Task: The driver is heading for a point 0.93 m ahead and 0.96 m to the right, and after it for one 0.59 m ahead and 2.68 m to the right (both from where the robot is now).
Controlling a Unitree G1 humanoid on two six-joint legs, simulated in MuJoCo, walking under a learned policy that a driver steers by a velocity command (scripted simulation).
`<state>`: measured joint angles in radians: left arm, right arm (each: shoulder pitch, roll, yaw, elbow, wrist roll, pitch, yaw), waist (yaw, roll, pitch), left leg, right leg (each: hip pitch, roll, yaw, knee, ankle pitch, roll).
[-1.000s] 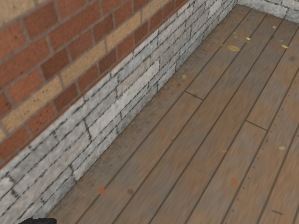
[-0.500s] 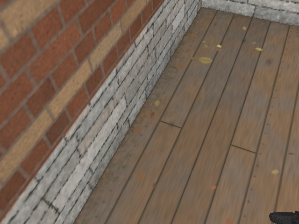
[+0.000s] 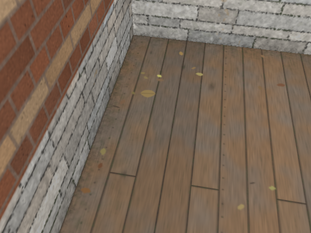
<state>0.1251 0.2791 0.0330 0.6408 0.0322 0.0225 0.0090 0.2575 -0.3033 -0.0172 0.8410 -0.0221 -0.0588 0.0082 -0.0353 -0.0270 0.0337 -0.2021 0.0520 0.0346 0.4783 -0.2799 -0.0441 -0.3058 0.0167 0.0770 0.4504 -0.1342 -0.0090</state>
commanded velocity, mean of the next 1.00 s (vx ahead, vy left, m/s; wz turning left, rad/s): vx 0.03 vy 0.00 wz -0.43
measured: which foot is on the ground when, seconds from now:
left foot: down 0.00-0.20, up 0.22-0.44, down 0.46-1.00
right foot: down 0.00-0.46, up 0.48-0.98, down 1.00-1.00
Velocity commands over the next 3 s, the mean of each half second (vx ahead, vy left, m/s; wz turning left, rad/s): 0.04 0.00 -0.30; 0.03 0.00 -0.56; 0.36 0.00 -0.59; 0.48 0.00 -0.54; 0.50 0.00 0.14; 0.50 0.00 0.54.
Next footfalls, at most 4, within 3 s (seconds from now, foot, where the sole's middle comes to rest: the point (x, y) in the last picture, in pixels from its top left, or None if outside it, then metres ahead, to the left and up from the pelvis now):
0.46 left None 0.07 0.11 -0.77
1.00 right None -0.04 -0.14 -0.77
1.52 left None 0.38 -0.20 -0.77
1.98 right None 0.31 -0.60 -0.77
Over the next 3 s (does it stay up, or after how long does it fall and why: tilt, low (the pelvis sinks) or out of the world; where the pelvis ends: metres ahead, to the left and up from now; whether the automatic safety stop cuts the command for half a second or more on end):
stays up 0.67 -0.91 -0.01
